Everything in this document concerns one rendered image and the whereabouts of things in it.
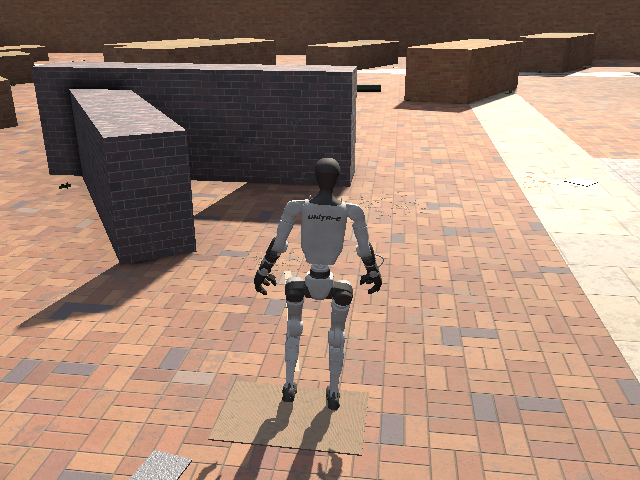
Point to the left robot forearm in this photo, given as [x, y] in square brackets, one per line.
[269, 260]

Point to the robot left hand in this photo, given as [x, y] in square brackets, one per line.
[259, 279]

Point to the robot left shin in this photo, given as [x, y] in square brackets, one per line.
[291, 355]

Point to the robot shin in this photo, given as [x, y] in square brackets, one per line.
[291, 355]
[336, 356]

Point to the robot right shin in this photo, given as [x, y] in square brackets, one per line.
[336, 356]

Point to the right robot forearm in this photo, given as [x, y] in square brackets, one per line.
[371, 264]

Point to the right robot upper arm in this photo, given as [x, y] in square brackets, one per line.
[355, 213]

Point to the left robot upper arm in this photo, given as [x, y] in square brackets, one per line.
[293, 208]

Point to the robot right hand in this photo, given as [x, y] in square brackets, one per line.
[377, 281]

